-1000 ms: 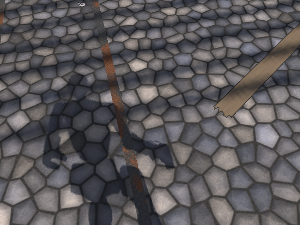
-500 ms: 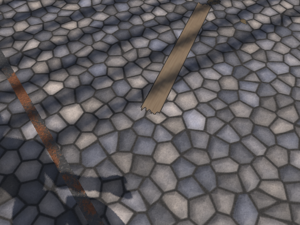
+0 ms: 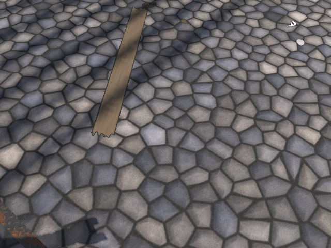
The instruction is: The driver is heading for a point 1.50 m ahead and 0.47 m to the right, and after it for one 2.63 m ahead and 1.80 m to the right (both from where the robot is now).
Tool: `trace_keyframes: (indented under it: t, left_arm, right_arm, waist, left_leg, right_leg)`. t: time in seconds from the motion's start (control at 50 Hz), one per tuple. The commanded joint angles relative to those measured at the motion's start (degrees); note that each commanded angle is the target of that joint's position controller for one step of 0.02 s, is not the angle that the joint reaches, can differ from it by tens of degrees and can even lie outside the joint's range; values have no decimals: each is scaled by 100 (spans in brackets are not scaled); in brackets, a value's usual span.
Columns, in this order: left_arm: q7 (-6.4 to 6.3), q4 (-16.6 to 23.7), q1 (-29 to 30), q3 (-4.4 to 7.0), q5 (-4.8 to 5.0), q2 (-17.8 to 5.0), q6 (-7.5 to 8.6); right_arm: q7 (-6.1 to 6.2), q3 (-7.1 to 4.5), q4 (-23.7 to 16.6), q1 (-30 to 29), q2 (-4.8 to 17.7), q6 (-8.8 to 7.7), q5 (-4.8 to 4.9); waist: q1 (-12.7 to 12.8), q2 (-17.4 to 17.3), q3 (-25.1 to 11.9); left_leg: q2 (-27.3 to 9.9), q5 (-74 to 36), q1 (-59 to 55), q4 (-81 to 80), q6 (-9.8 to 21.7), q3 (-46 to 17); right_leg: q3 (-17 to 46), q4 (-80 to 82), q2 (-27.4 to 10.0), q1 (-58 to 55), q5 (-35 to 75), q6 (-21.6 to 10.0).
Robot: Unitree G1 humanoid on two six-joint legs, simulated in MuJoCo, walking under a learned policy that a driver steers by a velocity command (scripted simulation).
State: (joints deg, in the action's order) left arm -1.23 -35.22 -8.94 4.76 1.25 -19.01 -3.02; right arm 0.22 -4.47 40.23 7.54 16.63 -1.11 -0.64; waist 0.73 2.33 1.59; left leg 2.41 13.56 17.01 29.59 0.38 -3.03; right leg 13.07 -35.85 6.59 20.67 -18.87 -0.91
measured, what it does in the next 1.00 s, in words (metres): walks ahead, turning right: right foot, then left foot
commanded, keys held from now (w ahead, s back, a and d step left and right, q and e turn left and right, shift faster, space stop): e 0.46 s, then w+e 0.12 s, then w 0.42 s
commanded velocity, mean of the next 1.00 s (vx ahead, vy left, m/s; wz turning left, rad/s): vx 0.16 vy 0.00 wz -0.46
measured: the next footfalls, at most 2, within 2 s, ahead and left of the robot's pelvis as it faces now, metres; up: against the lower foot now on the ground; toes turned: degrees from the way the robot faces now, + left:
right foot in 0.38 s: +0.00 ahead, -0.15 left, +0.00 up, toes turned -15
left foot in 0.88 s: +0.20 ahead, +0.02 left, +0.00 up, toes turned -26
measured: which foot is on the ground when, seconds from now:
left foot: down 0.00-0.38, up 0.40-0.86, down 0.88-1.00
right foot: up 0.00-0.36, down 0.38-0.90, up 0.92-1.00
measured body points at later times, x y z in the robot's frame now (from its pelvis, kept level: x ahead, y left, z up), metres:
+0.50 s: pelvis -0.02 -0.04 +0.00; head +0.02 -0.08 +0.45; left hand +0.22 +0.18 -0.07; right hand +0.05 -0.37 -0.11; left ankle +0.00 +0.11 -0.66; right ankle -0.04 -0.14 -0.73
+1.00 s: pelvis +0.13 -0.06 +0.01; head +0.15 -0.05 +0.46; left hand +0.33 +0.15 -0.11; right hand +0.13 -0.36 -0.08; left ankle +0.17 +0.03 -0.73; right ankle +0.00 -0.14 -0.66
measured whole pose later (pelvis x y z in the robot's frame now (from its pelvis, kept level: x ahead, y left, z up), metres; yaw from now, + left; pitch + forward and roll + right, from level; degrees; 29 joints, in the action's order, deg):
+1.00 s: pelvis +0.13 -0.06 +0.01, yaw -26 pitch +2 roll +0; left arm 0.2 -40.3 -18.4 2.6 1.3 -17.5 2.7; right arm -1.5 -3.0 41.0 14.6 16.1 -5.8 0.3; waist 0.4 2.5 -1.0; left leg 1.9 15.0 14.7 27.9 2.7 0.6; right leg 4.9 -59.6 1.9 22.0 -23.8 -1.8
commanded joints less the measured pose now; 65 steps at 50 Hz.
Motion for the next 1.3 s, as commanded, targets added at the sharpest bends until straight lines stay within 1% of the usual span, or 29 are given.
trace_keyframes:
  t: [0.02, 0.04, 0.06, 0.08, 0.12, 0.18, 0.24, 0.32, 0.36, 0.38, 0.4, 0.42, 0.44, 0.46, 0.48, 0.5, 0.54, 0.68, 0.78, 0.84, 0.88, 0.9, 0.92, 0.94, 0.96, 1.02, 1.16, 1.22, 1.3]
  left_arm:
    - [-38, 467, -220, 301, -81, -981, 157]
    - [-18, 330, -289, 393, -19, -1152, 136]
    - [-33, 190, -397, 395, -5, -1030, 68]
    - [-40, 162, -405, 369, -16, -901, 12]
    - [-1, 241, -253, 281, 31, -616, -24]
    - [40, 461, 156, 187, 28, -435, 4]
    - [120, 552, 213, 106, -19, -323, 14]
    - [204, 544, -18, 165, 9, -447, -36]
    - [223, 412, -425, 222, 2, -447, -51]
    - [170, 352, -665, 309, -10, -655, -43]
    - [70, 457, -871, 475, -21, -1394, -3]
    - [119, 589, -741, 432, -240, -1500, 140]
    - [164, 547, -707, 358, -280, -1226, 259]
    - [145, 466, -475, 294, -214, -1059, 320]
    - [104, 407, -411, 262, -68, -890, 320]
    - [73, 382, -375, 208, 28, -790, 309]
    - [36, 407, -411, 138, -38, -703, 331]
    - [8, 141, -720, 122, -79, -788, 503]
    - [123, -37, -904, 109, -36, -884, 539]
    - [167, -94, -829, 55, -22, -773, 518]
    - [166, -90, -775, -55, -67, -447, 521]
    - [156, 18, -651, -171, -129, -82, 553]
    - [98, 280, -775, -171, 12, -97, 660]
    - [75, 192, -693, -41, 67, -615, 713]
    - [103, 157, -535, -7, 80, -686, 743]
    - [181, 133, -279, -43, -58, -417, 785]
    - [270, 272, 555, -242, -96, 100, 822]
    - [372, 358, 1032, -256, -27, 84, 867]
    - [461, 421, 1123, -168, -8, -152, 895]
  right_arm:
    - [40, -297, -439, 156, 1127, -55, -188]
    - [80, -203, -521, -102, 834, -56, -147]
    - [111, -168, -569, -326, 714, -37, -78]
    - [142, -141, -583, -387, 644, -25, 7]
    - [202, -119, -563, -248, 658, 33, -6]
    - [248, -184, -482, 125, 819, 111, -44]
    - [196, -273, -480, 60, 1053, 157, 7]
    - [102, -321, -428, 9, 1173, 155, 148]
    - [90, -300, -377, -57, 1080, 138, 268]
    - [62, -239, -236, 289, 844, 111, 227]
    - [27, -98, -423, 333, 434, 101, -97]
    - [97, -103, -687, -250, 527, 90, -95]
    - [139, -177, -688, -462, 787, 108, 25]
    - [160, -206, -649, -436, 837, 123, 76]
    - [174, -239, -524, -259, 864, 113, 33]
    - [154, -258, -512, -194, 900, 100, 18]
    - [64, -242, -504, -203, 811, 23, 78]
    - [-102, -99, -452, -539, 538, -298, 103]
    - [-195, -54, -551, -677, 607, -434, 199]
    - [-213, -55, -463, -277, 624, -520, 207]
    - [-151, -109, -275, 517, 728, -551, 148]
    - [-101, -172, -171, 1284, 1045, -562, 74]
    - [-148, -353, 15, 1737, 1686, -528, 21]
    - [-185, -228, 9, 1674, 1199, -532, 129]
    - [-164, -131, -24, 1507, 924, -519, 141]
    - [-118, -7, -134, 1117, 686, -470, 29]
    - [-19, -4, 126, 1375, 882, -391, 136]
    - [0, -14, 289, 1681, 983, -343, 179]
    - [23, -51, 448, 1766, 1082, -246, 223]
  waist:
    - [10, -1545, -566]
    - [99, -1152, -473]
    - [182, -957, -352]
    - [123, -966, -265]
    - [-4, -1036, -192]
    - [-298, -1197, -377]
    - [-337, -1265, -544]
    - [-228, -1342, -571]
    - [43, -1184, -608]
    - [78, -637, -675]
    - [-49, 1217, -754]
    - [198, 1426, -865]
    - [330, 807, -845]
    - [148, 653, -618]
    - [60, 382, -651]
    - [24, 485, -579]
    - [28, 669, -455]
    - [260, 671, -196]
    - [376, 536, 74]
    - [93, 441, 36]
    - [-314, 312, -264]
    - [-595, -497, -657]
    - [-522, -2064, -824]
    - [-560, -1439, -381]
    - [-498, -1142, -6]
    - [-304, -765, 164]
    - [-483, -721, 199]
    - [-632, -723, 308]
    - [-401, -783, 277]
  left_leg:
    - [-2699, -2049, -964, -1276, 1669, -2644]
    - [-2377, -1854, -766, -1206, 1484, -2040]
    - [-1971, -1520, -694, -1147, 1201, -1471]
    - [-1799, -1436, -758, -1131, 1096, -1161]
    - [-1573, -1612, -791, -1180, 1095, -619]
    - [-1748, -1895, -1422, -1128, 1244, -447]
    - [-1898, -2140, -1332, -1065, 1256, -164]
    - [-2039, -2190, -1178, -817, 1117, 49]
    - [-1906, -1817, -857, -263, 742, 364]
    - [-1646, -1122, -279, 433, 318, 750]
    - [-933, 1607, 1368, 2299, -306, 1273]
    - [-319, 2692, 2177, 3486, -482, 449]
    - [-438, 2414, 2211, 3984, -434, 53]
    - [-521, 1897, 2233, 3967, -357, -38]
    - [-613, 1402, 2271, 3704, -326, -71]
    - [-621, 983, 2269, 3499, -324, -55]
    - [-508, 388, 2229, 3235, -314, -3]
    - [-382, -257, 1556, 988, -350, 91]
    - [-363, -65, 1047, 346, -126, 159]
    - [-290, -299, 206, -199, 88, 298]
    - [-456, -247, -1042, -360, 268, 99]
    - [-1333, 137, -1949, -730, 598, -949]
    - [-2314, 1556, -2778, -1486, 1462, -3317]
    - [-2462, 2428, -2653, -1706, 1594, -3741]
    - [-2266, 2289, -2436, -1693, 1441, -3208]
    - [-1696, 671, -1809, -1895, 1212, -1959]
    - [-1225, -1653, -1284, -2102, 1081, -437]
    - [-1352, -1614, -1267, -2128, 1054, -353]
    - [-1670, -2576, -1952, -1730, 878, -359]
  right_leg:
    - [-303, -2550, -194, 1317, -1846, 245]
    - [-344, -3074, -312, 1288, -1440, 324]
    - [-444, -3308, -378, 1292, -1095, 437]
    - [-500, -3515, -408, 1455, -770, 532]
    - [-803, -3348, -473, 1481, -458, 651]
    - [-1015, -2463, -690, 1541, -450, 741]
    - [-1278, -1533, -851, 875, -541, 662]
    - [-1605, -390, -766, 136, -216, 408]
    - [-1767, 827, -583, -699, 684, 94]
    - [-1388, 1341, -656, -1505, 1506, -123]
    - [737, 1420, -2192, -2571, 3786, -720]
    - [1816, 1468, -2978, -2047, 4138, -1901]
    - [1418, 1592, -2721, -1910, 3596, -1914]
    - [965, 1587, -2378, -1724, 3132, -1581]
    - [786, 1684, -2061, -1764, 1848, -1297]
    - [797, 1868, -1911, -1681, 755, -1208]
    - [1000, 2262, -1760, -1525, -743, -1218]
    - [783, 2375, -1674, -1401, -358, -1154]
    - [1066, 2288, -1813, -1064, -660, -1235]
    - [1065, 1994, -1698, -824, -529, -1108]
    - [767, 1243, -1323, -294, -126, -815]
    - [81, -366, -802, 312, -124, -470]
    - [-667, -2006, -189, 1909, -1194, -135]
    - [-454, -2846, -464, 2636, -1378, -68]
    - [-450, -3119, -690, 2891, -857, -102]
    - [-748, -2754, -1120, 2615, 213, -41]
    - [-1272, -586, -1037, 1841, 1715, 277]
    - [-1370, 160, -885, 1396, 2219, 224]
    - [-1301, 642, -774, 1112, 1816, -119]
Keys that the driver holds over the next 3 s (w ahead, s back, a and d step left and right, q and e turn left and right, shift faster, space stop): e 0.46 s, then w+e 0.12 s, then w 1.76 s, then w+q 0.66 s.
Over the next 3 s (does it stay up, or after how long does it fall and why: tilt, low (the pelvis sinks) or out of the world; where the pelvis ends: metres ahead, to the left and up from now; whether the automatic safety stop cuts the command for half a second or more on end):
stays up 1.12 -0.50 -0.02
